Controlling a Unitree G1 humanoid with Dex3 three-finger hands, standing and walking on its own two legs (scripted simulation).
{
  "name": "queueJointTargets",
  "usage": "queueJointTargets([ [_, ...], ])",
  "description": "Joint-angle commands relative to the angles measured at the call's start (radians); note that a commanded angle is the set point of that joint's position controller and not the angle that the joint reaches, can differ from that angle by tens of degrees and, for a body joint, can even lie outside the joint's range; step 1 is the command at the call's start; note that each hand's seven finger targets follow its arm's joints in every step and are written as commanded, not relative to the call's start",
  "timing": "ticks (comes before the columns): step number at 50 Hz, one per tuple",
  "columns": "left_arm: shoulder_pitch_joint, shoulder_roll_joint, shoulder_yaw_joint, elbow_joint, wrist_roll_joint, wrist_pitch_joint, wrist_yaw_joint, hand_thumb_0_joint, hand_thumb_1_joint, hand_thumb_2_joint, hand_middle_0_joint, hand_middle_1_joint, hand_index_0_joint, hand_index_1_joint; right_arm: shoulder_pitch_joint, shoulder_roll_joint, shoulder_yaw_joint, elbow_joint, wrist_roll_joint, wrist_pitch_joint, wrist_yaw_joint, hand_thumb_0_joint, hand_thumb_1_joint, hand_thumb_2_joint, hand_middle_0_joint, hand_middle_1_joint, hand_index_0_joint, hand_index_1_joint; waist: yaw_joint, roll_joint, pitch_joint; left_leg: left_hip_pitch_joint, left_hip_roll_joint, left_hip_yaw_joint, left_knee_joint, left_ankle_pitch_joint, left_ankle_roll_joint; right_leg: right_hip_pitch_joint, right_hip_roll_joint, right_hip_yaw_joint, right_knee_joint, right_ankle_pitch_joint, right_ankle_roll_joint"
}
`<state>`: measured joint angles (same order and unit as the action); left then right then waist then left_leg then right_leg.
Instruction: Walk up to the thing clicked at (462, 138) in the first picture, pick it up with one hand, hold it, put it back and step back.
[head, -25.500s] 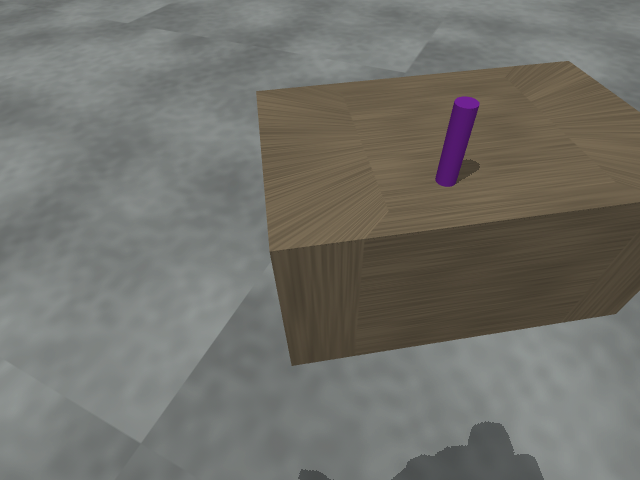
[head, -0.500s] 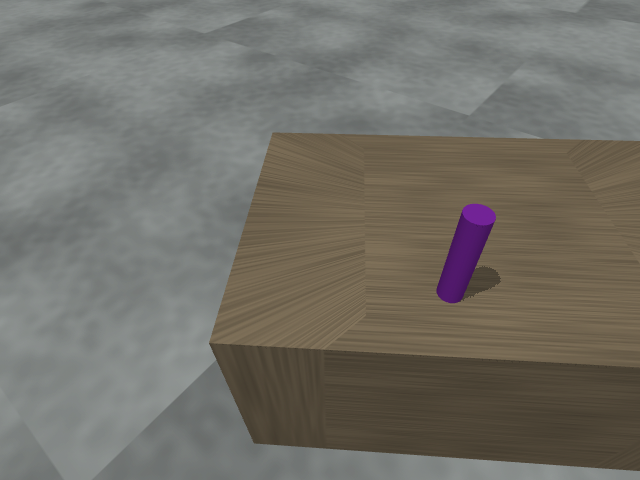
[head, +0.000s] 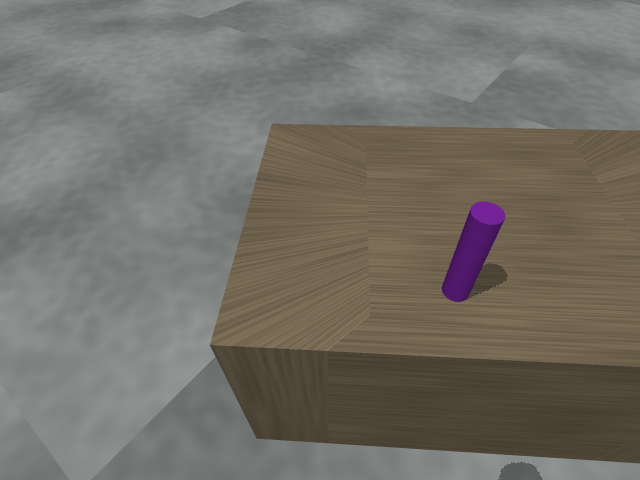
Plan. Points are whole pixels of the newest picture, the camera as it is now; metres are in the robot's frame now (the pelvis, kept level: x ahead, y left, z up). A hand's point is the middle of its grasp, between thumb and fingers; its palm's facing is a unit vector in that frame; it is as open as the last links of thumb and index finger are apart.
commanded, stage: stand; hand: right
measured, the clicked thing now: (469, 256) +0.50 -0.24 -0.07
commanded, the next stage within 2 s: step back in 1.48 s
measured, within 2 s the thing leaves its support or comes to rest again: neither
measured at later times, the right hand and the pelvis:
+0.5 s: hand out of the picture +0.08 -0.25 -0.16, palm faces -0.02 +0.94 -0.35, open 7.4 cm; pelvis +0.01 +0.00 +0.00, yaw +0 degrees
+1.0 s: hand out of the picture +0.07 -0.26 -0.16, palm faces -0.03 +0.94 -0.34, open 7.4 cm; pelvis +0.01 +0.00 +0.00, yaw +0 degrees
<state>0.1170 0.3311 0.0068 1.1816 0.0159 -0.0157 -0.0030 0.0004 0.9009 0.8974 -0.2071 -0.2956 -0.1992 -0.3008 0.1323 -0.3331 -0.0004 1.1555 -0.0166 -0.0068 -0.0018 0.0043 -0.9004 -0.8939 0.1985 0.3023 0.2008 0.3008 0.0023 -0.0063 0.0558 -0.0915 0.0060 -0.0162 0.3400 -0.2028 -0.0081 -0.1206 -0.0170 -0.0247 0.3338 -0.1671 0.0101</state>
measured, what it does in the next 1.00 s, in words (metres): stands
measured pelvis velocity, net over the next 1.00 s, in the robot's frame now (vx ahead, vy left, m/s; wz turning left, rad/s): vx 0.01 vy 0.00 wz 0.00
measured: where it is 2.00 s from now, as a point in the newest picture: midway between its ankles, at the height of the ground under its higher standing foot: outside the picture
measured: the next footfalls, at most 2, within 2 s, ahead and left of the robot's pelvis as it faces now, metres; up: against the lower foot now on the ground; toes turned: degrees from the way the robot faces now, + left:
none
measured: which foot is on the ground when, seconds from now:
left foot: down 0.00-1.00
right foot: down 0.00-1.00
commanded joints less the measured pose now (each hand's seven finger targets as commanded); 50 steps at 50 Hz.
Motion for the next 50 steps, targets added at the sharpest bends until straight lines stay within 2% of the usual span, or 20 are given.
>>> queueJointTargets([
  [1, -0.040, 0.201, 0.033, -0.051, -0.005, -0.016, 0.017, 0.000, 0.899, 0.900, -0.200, -0.300, -0.200, -0.300, -0.030, -0.209, -0.034, -0.054, 0.001, -0.022, -0.020, 0.000, -0.900, -0.900, 0.200, 0.300, 0.200, 0.300, -0.002, 0.015, -0.063, -0.038, 0.114, -0.082, -0.066, 0.141, 0.032, 0.058, -0.113, 0.102, -0.049, 0.136, -0.020],
  [4, -0.046, 0.200, 0.035, -0.053, -0.008, -0.014, 0.016, 0.000, 0.899, 0.900, -0.200, -0.300, -0.200, -0.300, -0.034, -0.213, -0.033, -0.053, 0.001, -0.024, -0.021, 0.000, -0.900, -0.900, 0.200, 0.300, 0.200, 0.300, 0.001, 0.013, -0.060, -0.037, 0.113, -0.082, -0.074, 0.158, 0.026, 0.064, -0.110, 0.099, -0.050, 0.133, -0.020],
  [6, -0.045, 0.197, 0.034, -0.057, -0.005, -0.016, 0.018, 0.000, 0.899, 0.900, -0.200, -0.300, -0.200, -0.300, -0.044, -0.219, -0.037, -0.060, 0.003, -0.025, -0.022, 0.000, -0.900, -0.900, 0.200, 0.300, 0.200, 0.300, 0.003, 0.015, -0.078, -0.014, 0.123, -0.083, -0.057, 0.234, 0.030, 0.072, -0.117, 0.095, -0.039, 0.195, -0.023],
  [10, -0.051, 0.202, 0.035, -0.066, -0.008, -0.017, 0.018, 0.000, 0.899, 0.900, -0.200, -0.300, -0.200, -0.300, -0.038, -0.216, -0.035, -0.060, 0.005, -0.028, -0.023, 0.000, -0.900, -0.900, 0.200, 0.300, 0.200, 0.300, -0.003, 0.016, -0.101, 0.004, 0.123, -0.077, -0.053, 0.281, 0.026, 0.089, -0.121, 0.095, -0.035, 0.250, -0.023],
  [14, -0.056, 0.199, 0.036, -0.065, -0.008, -0.011, 0.017, 0.000, 0.899, 0.900, -0.200, -0.300, -0.200, -0.300, -0.046, -0.219, -0.035, -0.059, 0.003, -0.027, -0.024, 0.000, -0.900, -0.900, 0.200, 0.300, 0.200, 0.300, 0.001, 0.024, -0.069, -0.022, 0.120, -0.078, -0.075, 0.217, 0.024, 0.079, -0.116, 0.095, -0.048, 0.183, -0.018],
  [16, -0.062, 0.210, 0.040, -0.069, -0.005, -0.012, 0.018, 0.000, 0.899, 0.900, -0.200, -0.300, -0.200, -0.300, -0.053, -0.219, -0.038, -0.065, 0.003, -0.026, -0.023, 0.000, -0.900, -0.900, 0.200, 0.300, 0.200, 0.300, 0.001, 0.006, -0.080, -0.005, 0.124, -0.081, -0.072, 0.226, 0.025, 0.077, -0.117, 0.091, -0.042, 0.183, -0.022],
  [20, -0.057, 0.205, 0.039, -0.070, -0.005, -0.012, 0.016, 0.000, 0.899, 0.900, -0.200, -0.300, -0.200, -0.300, -0.055, -0.220, -0.038, -0.065, 0.003, -0.028, -0.021, 0.000, -0.900, -0.900, 0.200, 0.300, 0.200, 0.300, 0.001, 0.009, -0.055, -0.014, 0.119, -0.080, -0.081, 0.180, 0.024, 0.052, -0.116, 0.094, -0.060, 0.146, -0.022],
  [23, -0.058, 0.207, 0.040, -0.069, -0.007, -0.011, 0.014, 0.000, 0.899, 0.900, -0.200, -0.300, -0.200, -0.300, -0.050, -0.222, -0.039, -0.062, 0.002, -0.026, -0.020, 0.000, -0.900, -0.900, 0.200, 0.300, 0.200, 0.300, 0.000, 0.013, -0.047, -0.031, 0.116, -0.084, -0.098, 0.118, 0.024, 0.052, -0.113, 0.098, -0.069, 0.092, -0.023],
  [26, -0.058, 0.207, 0.038, -0.076, -0.004, -0.015, 0.014, 0.000, 0.899, 0.900, -0.200, -0.300, -0.200, -0.300, -0.058, -0.225, -0.041, -0.068, 0.003, -0.028, -0.018, 0.000, -0.900, -0.900, 0.200, 0.300, 0.200, 0.300, -0.001, 0.008, -0.075, -0.007, 0.121, -0.082, -0.081, 0.162, 0.029, 0.057, -0.118, 0.098, -0.062, 0.135, -0.026],
  [29, -0.062, 0.213, 0.040, -0.075, -0.007, -0.014, 0.014, 0.000, 0.899, 0.900, -0.200, -0.300, -0.200, -0.300, -0.042, -0.216, -0.036, -0.062, 0.003, -0.028, -0.017, 0.000, -0.900, -0.900, 0.200, 0.300, 0.200, 0.300, -0.005, 0.011, -0.059, -0.028, 0.116, -0.082, -0.094, 0.130, 0.025, 0.062, -0.117, 0.101, -0.062, 0.123, -0.026],
  [30, -0.054, 0.210, 0.039, -0.077, -0.006, -0.013, 0.014, 0.000, 0.899, 0.900, -0.200, -0.300, -0.200, -0.300, -0.053, -0.223, -0.038, -0.066, 0.002, -0.028, -0.017, 0.000, -0.900, -0.900, 0.200, 0.300, 0.200, 0.300, 0.002, 0.015, -0.066, -0.022, 0.120, -0.083, -0.093, 0.137, 0.027, 0.059, -0.117, 0.098, -0.060, 0.119, -0.027],
  [41, -0.050, 0.216, 0.037, -0.082, -0.008, -0.016, 0.014, 0.000, 0.899, 0.900, -0.200, -0.300, -0.200, -0.300, -0.035, -0.222, -0.034, -0.062, 0.004, -0.026, -0.016, 0.000, -0.900, -0.900, 0.200, 0.300, 0.200, 0.300, -0.001, 0.014, -0.068, -0.023, 0.118, -0.078, -0.083, 0.158, 0.026, 0.066, -0.123, 0.106, -0.063, 0.154, -0.030],
  [43, -0.042, 0.214, 0.034, -0.078, -0.007, -0.015, 0.015, 0.000, 0.899, 0.900, -0.200, -0.300, -0.200, -0.300, -0.047, -0.222, -0.036, -0.066, 0.005, -0.025, -0.015, 0.000, -0.900, -0.900, 0.200, 0.300, 0.200, 0.300, 0.000, 0.010, -0.063, -0.007, 0.116, -0.082, -0.084, 0.151, 0.024, 0.041, -0.116, 0.097, -0.066, 0.122, -0.026],
  [50, -0.042, 0.218, 0.035, -0.084, -0.006, -0.016, 0.014, 0.000, 0.900, 0.900, -0.200, -0.300, -0.200, -0.300, -0.047, -0.221, -0.036, -0.072, 0.006, -0.026, -0.015, 0.000, -0.900, -0.900, 0.200, 0.300, 0.200, 0.300, 0.000, 0.011, -0.075, -0.009, 0.119, -0.082, -0.081, 0.167, 0.026, 0.058, -0.118, 0.097, -0.060, 0.155, -0.031],
])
